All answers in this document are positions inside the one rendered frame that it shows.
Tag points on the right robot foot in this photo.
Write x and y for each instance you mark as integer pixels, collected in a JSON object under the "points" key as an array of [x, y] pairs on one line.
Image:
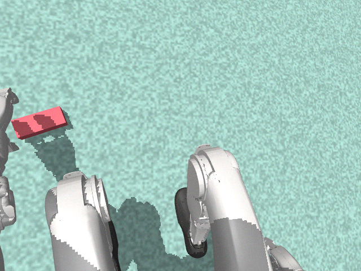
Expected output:
{"points": [[183, 216]]}

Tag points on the left robot foot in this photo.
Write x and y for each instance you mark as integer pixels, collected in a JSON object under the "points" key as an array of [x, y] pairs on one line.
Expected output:
{"points": [[115, 246]]}

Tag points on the small box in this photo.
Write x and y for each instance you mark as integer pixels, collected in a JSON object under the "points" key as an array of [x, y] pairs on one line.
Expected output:
{"points": [[39, 123]]}

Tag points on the left robot arm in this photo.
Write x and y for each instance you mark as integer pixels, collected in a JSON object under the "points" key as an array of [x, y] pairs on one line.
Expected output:
{"points": [[7, 201]]}

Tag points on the left robot hand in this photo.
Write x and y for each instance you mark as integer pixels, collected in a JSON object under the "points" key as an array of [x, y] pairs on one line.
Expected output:
{"points": [[7, 99]]}

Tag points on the right robot hand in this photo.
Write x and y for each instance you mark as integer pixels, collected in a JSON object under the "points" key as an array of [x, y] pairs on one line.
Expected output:
{"points": [[281, 259]]}

